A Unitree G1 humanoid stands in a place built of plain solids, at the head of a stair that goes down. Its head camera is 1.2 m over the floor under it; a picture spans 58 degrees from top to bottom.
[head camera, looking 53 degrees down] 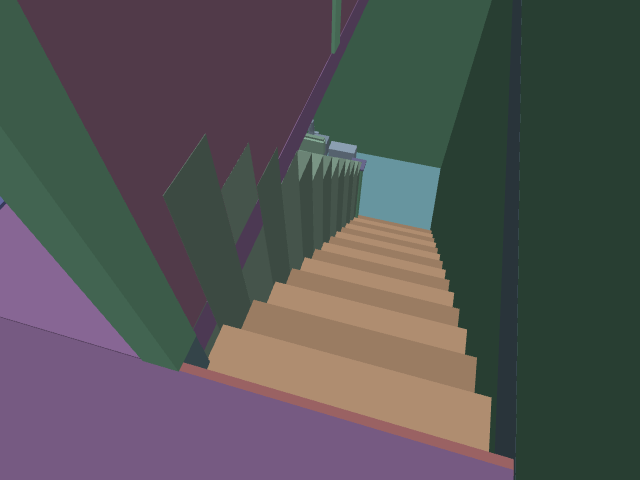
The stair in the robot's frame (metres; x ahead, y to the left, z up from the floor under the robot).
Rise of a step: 0.21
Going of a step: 0.23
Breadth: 0.93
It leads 16 degrees to the right of straight ahead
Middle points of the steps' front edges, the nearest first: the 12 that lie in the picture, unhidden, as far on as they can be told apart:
0.34 -0.04 0.00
0.56 -0.10 -0.21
0.78 -0.17 -0.42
0.99 -0.23 -0.63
1.21 -0.29 -0.83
1.43 -0.35 -1.04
1.64 -0.41 -1.25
1.86 -0.48 -1.46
2.08 -0.54 -1.67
2.29 -0.60 -1.88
2.51 -0.66 -2.09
2.73 -0.72 -2.29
